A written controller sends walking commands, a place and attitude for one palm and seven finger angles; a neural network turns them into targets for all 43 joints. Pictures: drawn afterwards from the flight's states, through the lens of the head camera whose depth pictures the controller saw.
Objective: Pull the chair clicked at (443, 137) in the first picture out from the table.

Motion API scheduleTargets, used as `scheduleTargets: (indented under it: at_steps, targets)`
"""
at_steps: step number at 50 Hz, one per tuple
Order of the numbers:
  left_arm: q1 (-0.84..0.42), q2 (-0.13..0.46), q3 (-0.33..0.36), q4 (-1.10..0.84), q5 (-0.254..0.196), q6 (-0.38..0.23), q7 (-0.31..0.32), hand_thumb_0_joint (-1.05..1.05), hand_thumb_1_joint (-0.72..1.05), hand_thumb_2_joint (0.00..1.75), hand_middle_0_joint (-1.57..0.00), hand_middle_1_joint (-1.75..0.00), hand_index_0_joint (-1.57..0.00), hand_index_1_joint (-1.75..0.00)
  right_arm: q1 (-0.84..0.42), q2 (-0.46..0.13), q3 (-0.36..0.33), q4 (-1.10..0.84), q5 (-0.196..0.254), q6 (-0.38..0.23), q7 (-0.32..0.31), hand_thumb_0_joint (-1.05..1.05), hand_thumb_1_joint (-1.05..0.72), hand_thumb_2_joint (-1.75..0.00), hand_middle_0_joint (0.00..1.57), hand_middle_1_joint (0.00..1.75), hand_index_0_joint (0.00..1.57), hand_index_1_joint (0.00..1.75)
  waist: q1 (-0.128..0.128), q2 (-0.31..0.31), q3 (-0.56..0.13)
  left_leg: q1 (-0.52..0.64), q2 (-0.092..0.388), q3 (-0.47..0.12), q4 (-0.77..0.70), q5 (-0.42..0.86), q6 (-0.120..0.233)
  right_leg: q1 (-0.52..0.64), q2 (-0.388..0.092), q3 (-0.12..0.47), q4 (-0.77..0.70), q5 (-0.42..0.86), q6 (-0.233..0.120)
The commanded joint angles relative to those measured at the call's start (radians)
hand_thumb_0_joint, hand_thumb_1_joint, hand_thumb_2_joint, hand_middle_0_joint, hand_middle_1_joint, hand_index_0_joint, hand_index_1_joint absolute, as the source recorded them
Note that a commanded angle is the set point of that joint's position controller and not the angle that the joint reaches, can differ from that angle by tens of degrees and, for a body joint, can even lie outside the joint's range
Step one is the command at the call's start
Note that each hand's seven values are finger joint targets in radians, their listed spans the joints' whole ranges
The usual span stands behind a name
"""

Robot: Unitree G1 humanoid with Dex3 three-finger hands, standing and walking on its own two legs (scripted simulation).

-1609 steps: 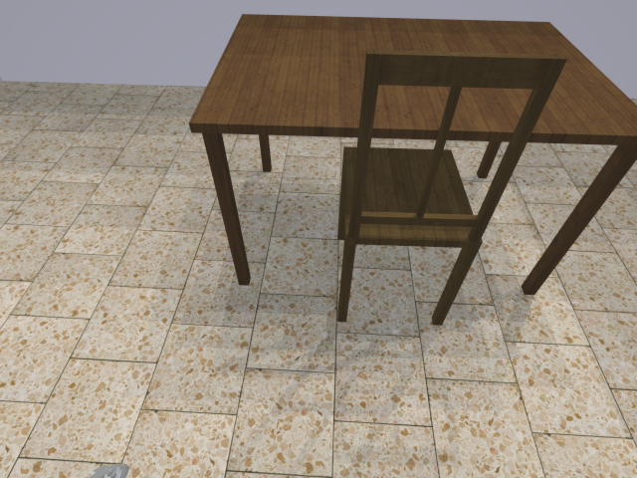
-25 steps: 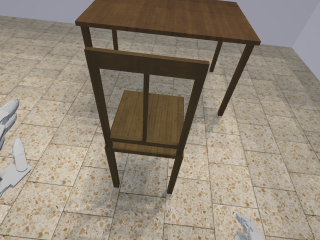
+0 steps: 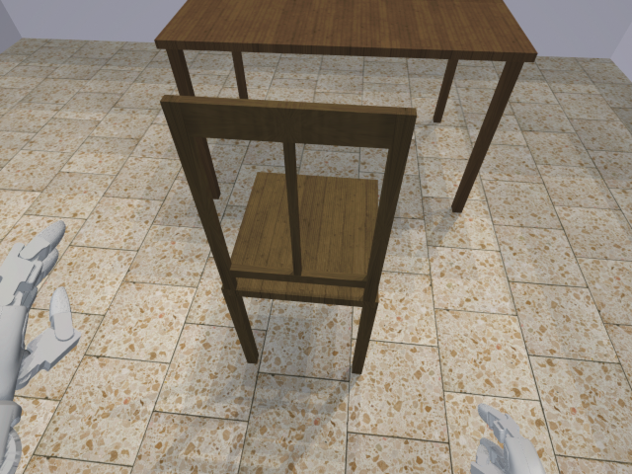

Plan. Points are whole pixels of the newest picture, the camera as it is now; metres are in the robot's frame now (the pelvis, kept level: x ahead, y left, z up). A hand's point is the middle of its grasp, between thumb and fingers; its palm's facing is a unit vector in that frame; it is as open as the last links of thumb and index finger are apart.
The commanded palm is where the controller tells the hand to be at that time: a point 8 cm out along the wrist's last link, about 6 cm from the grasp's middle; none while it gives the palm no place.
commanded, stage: let the arm hang, fingers relaxed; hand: left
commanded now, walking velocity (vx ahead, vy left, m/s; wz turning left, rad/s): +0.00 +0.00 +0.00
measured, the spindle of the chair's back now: (294, 218) +0.55 +0.09 -0.05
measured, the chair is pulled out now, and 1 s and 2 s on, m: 0.62 0.62 0.62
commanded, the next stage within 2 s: look to check the result in 1.04 s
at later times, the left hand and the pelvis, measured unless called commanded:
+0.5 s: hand out of the picture -0.01 +0.17 -0.16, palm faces +0.00 -0.97 -0.24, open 7.2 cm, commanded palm none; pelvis -0.02 -0.02 +0.01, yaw +0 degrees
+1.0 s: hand out of the picture -0.01 +0.14 -0.17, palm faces +0.00 -0.98 -0.19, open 7.3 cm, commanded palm none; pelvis -0.01 -0.02 +0.01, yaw -1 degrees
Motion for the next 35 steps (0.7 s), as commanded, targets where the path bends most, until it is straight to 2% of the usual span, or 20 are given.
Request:
scheduleTargets:
  at_steps: [1, 2, 3, 4, 5, 6, 7, 8, 10, 11, 12, 13, 14, 15, 17, 21, 23, 30, 31, 35]
  targets:
    - [-0.011, -0.161, -0.229, 0.497, 0.024, 0.189, -0.072, 0.00, 0.90, 0.90, -0.20, -0.30, -0.20, -0.30, 0.038, -0.120, -0.040, 0.022, -0.020, 0.050, 0.021, 0.00, -0.90, -0.90, 0.20, 0.30, 0.20, 0.30, -0.051, -0.061, -0.127, 0.046, 0.250, -0.193, -0.027, 0.537, 0.045, -0.121, -0.009, 0.016, 0.223, -0.187, -0.018]
    - [-0.041, -0.153, -0.232, 0.539, 0.023, 0.190, -0.071, 0.00, 0.90, 0.90, -0.20, -0.30, -0.20, -0.30, 0.033, -0.128, -0.035, 0.020, -0.028, 0.058, 0.018, 0.00, -0.90, -0.90, 0.20, 0.30, 0.20, 0.30, -0.045, -0.086, -0.090, -0.015, 0.266, -0.236, -0.047, 0.516, 0.071, -0.095, -0.012, 0.032, 0.238, -0.190, -0.020]
    - [-0.052, -0.149, -0.234, 0.598, 0.024, 0.189, -0.070, 0.00, 0.90, 0.90, -0.20, -0.30, -0.20, -0.30, 0.005, -0.127, -0.029, 0.026, -0.035, 0.065, 0.015, 0.00, -0.90, -0.90, 0.20, 0.30, 0.20, 0.30, -0.022, -0.142, -0.080, -0.059, 0.255, -0.247, -0.037, 0.501, 0.071, -0.034, -0.024, 0.048, 0.172, -0.119, -0.025]
    - [-0.040, -0.134, -0.233, 0.675, 0.027, 0.184, -0.068, 0.00, 0.90, 0.90, -0.20, -0.30, -0.20, -0.30, -0.017, -0.125, -0.026, 0.035, -0.034, 0.071, 0.013, 0.00, -0.90, -0.90, 0.20, 0.30, 0.20, 0.30, 0.002, -0.205, -0.089, -0.098, 0.202, -0.207, 0.004, 0.450, 0.038, 0.064, -0.057, 0.074, 0.068, 0.128, -0.032]
    - [-0.052, -0.100, -0.234, 0.740, 0.030, 0.178, -0.064, 0.00, 0.90, 0.90, -0.20, -0.30, -0.20, -0.30, -0.007, -0.107, -0.026, 0.044, -0.024, 0.084, 0.013, 0.00, -0.90, -0.90, 0.20, 0.30, 0.20, 0.30, -0.004, -0.308, -0.096, -0.095, 0.113, -0.127, 0.053, 0.245, -0.011, 0.093, -0.138, 0.169, -0.039, 0.302, -0.050]
    - [-0.106, -0.060, -0.242, 0.798, 0.028, 0.180, -0.065, 0.00, 0.90, 0.90, -0.20, -0.30, -0.20, -0.30, 0.010, -0.092, -0.027, 0.057, -0.019, 0.104, 0.014, 0.00, -0.90, -0.90, 0.20, 0.30, 0.20, 0.30, -0.026, -0.365, -0.043, -0.091, 0.044, -0.078, 0.094, 0.008, -0.039, 0.032, -0.214, 0.257, -0.138, 0.306, -0.091]
    - [-0.155, -0.053, -0.247, 0.851, 0.021, 0.180, -0.066, 0.00, 0.90, 0.90, -0.20, -0.30, -0.20, -0.30, 0.019, -0.081, -0.029, 0.085, -0.023, 0.121, 0.010, 0.00, -0.90, -0.90, 0.20, 0.30, 0.20, 0.30, -0.035, -0.372, 0.012, -0.077, 0.033, -0.063, 0.122, -0.095, -0.044, -0.019, -0.230, 0.281, -0.177, 0.296, -0.125]
    - [-0.180, -0.059, -0.255, 0.898, 0.018, 0.178, -0.066, 0.00, 0.90, 0.90, -0.20, -0.30, -0.20, -0.30, 0.025, -0.081, -0.031, 0.113, -0.025, 0.128, 0.008, 0.00, -0.90, -0.90, 0.20, 0.30, 0.20, 0.30, -0.039, -0.320, 0.023, -0.052, 0.041, -0.070, 0.126, -0.115, -0.042, -0.040, -0.216, 0.272, -0.189, 0.277, -0.137]
    - [-0.199, -0.070, -0.272, 0.984, 0.010, 0.169, -0.065, 0.00, 0.90, 0.90, -0.20, -0.30, -0.20, -0.30, 0.063, -0.067, -0.023, 0.168, -0.024, 0.128, 0.007, 0.00, -0.90, -0.90, 0.20, 0.30, 0.20, 0.30, -0.051, -0.104, 0.001, 0.024, 0.058, -0.082, 0.031, 0.002, -0.039, -0.054, -0.185, 0.253, -0.184, 0.183, -0.127]
    - [-0.195, -0.068, -0.277, 1.023, 0.004, 0.168, -0.064, 0.00, 0.90, 0.90, -0.20, -0.30, -0.20, -0.30, 0.075, -0.057, -0.017, 0.195, -0.024, 0.126, 0.005, 0.00, -0.90, -0.90, 0.20, 0.30, 0.20, 0.30, -0.049, 0.013, 0.007, 0.066, 0.076, -0.098, -0.020, 0.092, -0.039, -0.065, -0.150, 0.221, -0.178, 0.129, -0.102]
    - [-0.184, -0.095, -0.284, 1.063, -0.002, 0.165, -0.064, 0.00, 0.90, 0.90, -0.20, -0.30, -0.20, -0.30, 0.086, -0.048, -0.011, 0.220, -0.024, 0.121, 0.002, 0.00, -0.90, -0.90, 0.20, 0.30, 0.20, 0.30, -0.046, 0.078, -0.013, 0.073, 0.100, -0.123, -0.069, 0.136, -0.034, -0.041, -0.112, 0.197, -0.165, 0.091, -0.084]
    - [-0.155, -0.143, -0.273, 1.093, 0.002, 0.167, -0.061, 0.00, 0.90, 0.90, -0.20, -0.30, -0.20, -0.30, 0.087, -0.038, -0.015, 0.235, -0.031, 0.116, -0.004, 0.00, -0.90, -0.90, 0.20, 0.30, 0.20, 0.30, -0.029, 0.148, -0.033, 0.060, 0.125, -0.150, -0.106, 0.133, -0.023, -0.010, -0.079, 0.159, -0.154, 0.066, -0.074]
    - [-0.139, -0.154, -0.272, 1.122, 0.001, 0.172, -0.059, 0.00, 0.90, 0.90, -0.20, -0.30, -0.20, -0.30, 0.089, -0.035, -0.014, 0.246, -0.031, 0.114, -0.006, 0.00, -0.90, -0.90, 0.20, 0.30, 0.20, 0.30, -0.017, 0.214, -0.048, 0.033, 0.136, -0.167, -0.135, 0.114, -0.011, 0.041, -0.061, 0.124, -0.137, 0.067, -0.068]
    - [-0.131, -0.152, -0.279, 1.154, 0.000, 0.174, -0.060, 0.00, 0.90, 0.90, -0.20, -0.30, -0.20, -0.30, 0.091, -0.034, -0.013, 0.260, -0.029, 0.113, -0.007, 0.00, -0.90, -0.90, 0.20, 0.30, 0.20, 0.30, -0.009, 0.217, -0.064, 0.018, 0.141, -0.167, -0.158, 0.091, -0.007, 0.083, -0.051, 0.104, -0.129, 0.073, -0.062]
    - [-0.134, -0.161, -0.289, 1.193, 0.000, 0.176, -0.059, 0.00, 0.90, 0.90, -0.20, -0.30, -0.20, -0.30, 0.111, -0.041, -0.018, 0.277, -0.024, 0.119, -0.011, 0.00, -0.90, -0.90, 0.20, 0.30, 0.20, 0.30, -0.009, 0.131, -0.053, -0.003, 0.142, -0.165, -0.175, 0.021, -0.009, 0.103, -0.048, 0.095, -0.158, 0.051, -0.055]
    - [-0.151, -0.169, -0.302, 1.261, 0.000, 0.174, -0.058, 0.00, 0.90, 0.90, -0.20, -0.30, -0.20, -0.30, 0.168, -0.033, -0.020, 0.320, -0.022, 0.124, -0.015, 0.00, -0.90, -0.90, 0.20, 0.30, 0.20, 0.30, -0.022, -0.013, -0.008, 0.003, 0.138, -0.158, -0.190, -0.011, -0.015, 0.073, -0.054, 0.106, -0.208, -0.001, -0.057]
    - [-0.147, -0.180, -0.306, 1.288, -0.001, 0.175, -0.057, 0.00, 0.90, 0.90, -0.20, -0.30, -0.20, -0.30, 0.189, -0.031, -0.017, 0.342, -0.023, 0.125, -0.016, 0.00, -0.90, -0.90, 0.20, 0.30, 0.20, 0.30, -0.025, -0.025, 0.022, 0.006, 0.132, -0.151, -0.193, -0.020, -0.016, 0.045, -0.058, 0.118, -0.222, -0.036, -0.057]
    - [-0.126, -0.196, -0.314, 1.347, -0.001, 0.175, -0.050, 0.00, 0.90, 0.90, -0.20, -0.30, -0.20, -0.30, 0.227, -0.011, -0.013, 0.392, -0.024, 0.126, -0.020, 0.00, -0.90, -0.90, 0.20, 0.30, 0.20, 0.30, -0.031, -0.069, 0.050, 0.039, 0.126, -0.133, -0.183, 0.001, -0.018, 0.001, -0.060, 0.131, -0.242, -0.065, -0.053]
    - [-0.122, -0.194, -0.314, 1.350, 0.000, 0.176, -0.049, 0.00, 0.90, 0.90, -0.20, -0.30, -0.20, -0.30, 0.225, -0.013, -0.012, 0.394, -0.023, 0.129, -0.020, 0.00, -0.90, -0.90, 0.20, 0.30, 0.20, 0.30, -0.032, -0.058, 0.074, 0.034, 0.128, -0.131, -0.187, -0.013, -0.018, -0.019, -0.057, 0.130, -0.246, -0.083, -0.053]
    - [-0.110, -0.208, -0.313, 1.359, 0.000, 0.176, -0.047, 0.00, 0.90, 0.90, -0.20, -0.30, -0.20, -0.30, 0.229, 0.001, -0.012, 0.405, -0.024, 0.125, -0.021, 0.00, -0.90, -0.90, 0.20, 0.30, 0.20, 0.30, -0.031, -0.043, 0.068, 0.035, 0.130, -0.133, -0.196, -0.021, -0.015, -0.020, -0.054, 0.133, -0.231, -0.066, -0.052]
